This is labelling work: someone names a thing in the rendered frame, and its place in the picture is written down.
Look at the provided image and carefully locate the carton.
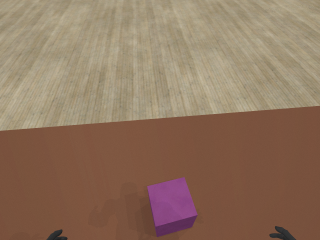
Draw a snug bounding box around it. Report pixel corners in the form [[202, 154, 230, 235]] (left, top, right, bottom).
[[147, 177, 198, 237]]

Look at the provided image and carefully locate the right robot hand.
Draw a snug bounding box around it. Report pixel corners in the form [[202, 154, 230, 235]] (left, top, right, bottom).
[[269, 226, 296, 240]]

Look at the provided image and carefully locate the left robot hand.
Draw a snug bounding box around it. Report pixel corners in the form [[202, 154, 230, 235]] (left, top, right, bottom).
[[47, 229, 68, 240]]

